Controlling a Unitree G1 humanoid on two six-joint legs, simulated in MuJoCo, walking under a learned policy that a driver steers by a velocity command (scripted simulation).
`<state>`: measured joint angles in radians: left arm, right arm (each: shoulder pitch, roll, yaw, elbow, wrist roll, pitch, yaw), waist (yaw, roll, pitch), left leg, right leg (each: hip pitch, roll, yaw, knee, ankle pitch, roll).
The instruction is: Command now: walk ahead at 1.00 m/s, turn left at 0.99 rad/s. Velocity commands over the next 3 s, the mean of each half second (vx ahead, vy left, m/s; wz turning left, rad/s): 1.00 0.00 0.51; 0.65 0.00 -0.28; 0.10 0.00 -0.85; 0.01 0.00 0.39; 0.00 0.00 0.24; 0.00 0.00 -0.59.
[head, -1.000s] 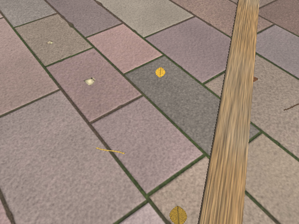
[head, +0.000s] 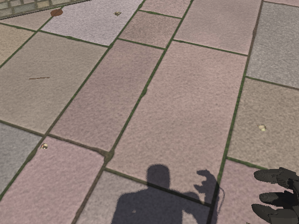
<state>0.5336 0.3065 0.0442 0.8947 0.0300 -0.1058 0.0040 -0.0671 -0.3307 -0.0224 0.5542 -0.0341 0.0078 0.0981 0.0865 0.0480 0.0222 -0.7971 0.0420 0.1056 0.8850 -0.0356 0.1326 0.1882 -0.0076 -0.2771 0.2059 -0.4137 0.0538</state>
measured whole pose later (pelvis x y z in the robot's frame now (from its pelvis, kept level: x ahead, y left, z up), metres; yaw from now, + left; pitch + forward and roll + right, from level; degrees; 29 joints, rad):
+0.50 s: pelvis +0.47 +0.02 +0.00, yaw +15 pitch +2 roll +1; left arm 0.04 0.27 -0.01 0.63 0.03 -0.05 -0.03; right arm 0.48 -0.32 -0.05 0.87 -0.01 -0.10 0.01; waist -0.10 0.00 0.04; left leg 0.24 -0.11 -0.11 0.17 -0.42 0.12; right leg -0.62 -0.06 -0.04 0.54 0.02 -0.07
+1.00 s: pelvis +0.86 +0.10 +0.00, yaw +3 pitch +1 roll -2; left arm 0.39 0.30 0.08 0.82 -0.02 -0.01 0.02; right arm 0.05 -0.23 0.02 0.68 -0.04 -0.08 0.00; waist 0.10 -0.01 0.09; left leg -0.52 0.03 0.01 0.61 -0.13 0.03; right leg -0.31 0.09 0.08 1.15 -0.57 -0.01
